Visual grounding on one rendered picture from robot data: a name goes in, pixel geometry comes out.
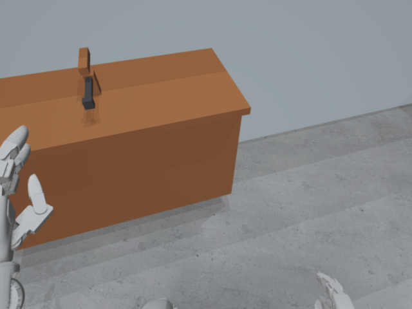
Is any tap lever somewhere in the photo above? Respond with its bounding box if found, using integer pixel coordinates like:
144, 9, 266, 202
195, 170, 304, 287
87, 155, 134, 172
82, 77, 95, 110

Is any left robot forearm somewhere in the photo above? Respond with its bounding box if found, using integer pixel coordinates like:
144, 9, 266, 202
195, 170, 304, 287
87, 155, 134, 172
0, 261, 25, 309

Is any left robot hand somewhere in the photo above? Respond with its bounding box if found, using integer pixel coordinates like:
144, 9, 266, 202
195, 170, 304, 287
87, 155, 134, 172
0, 126, 53, 263

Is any counter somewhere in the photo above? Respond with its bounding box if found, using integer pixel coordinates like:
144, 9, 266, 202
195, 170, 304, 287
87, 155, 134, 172
0, 47, 251, 250

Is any right robot hand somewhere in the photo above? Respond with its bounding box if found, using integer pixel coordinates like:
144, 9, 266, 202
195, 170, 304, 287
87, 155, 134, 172
314, 272, 356, 309

